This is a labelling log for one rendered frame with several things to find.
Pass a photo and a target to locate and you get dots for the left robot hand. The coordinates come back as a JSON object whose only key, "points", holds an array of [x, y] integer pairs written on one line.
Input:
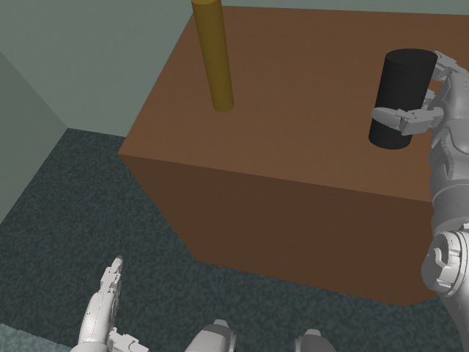
{"points": [[98, 322]]}

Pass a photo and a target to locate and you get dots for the right robot arm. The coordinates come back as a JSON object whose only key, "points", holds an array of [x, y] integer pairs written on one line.
{"points": [[446, 267]]}

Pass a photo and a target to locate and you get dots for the right robot hand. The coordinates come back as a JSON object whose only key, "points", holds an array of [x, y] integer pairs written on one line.
{"points": [[451, 102]]}

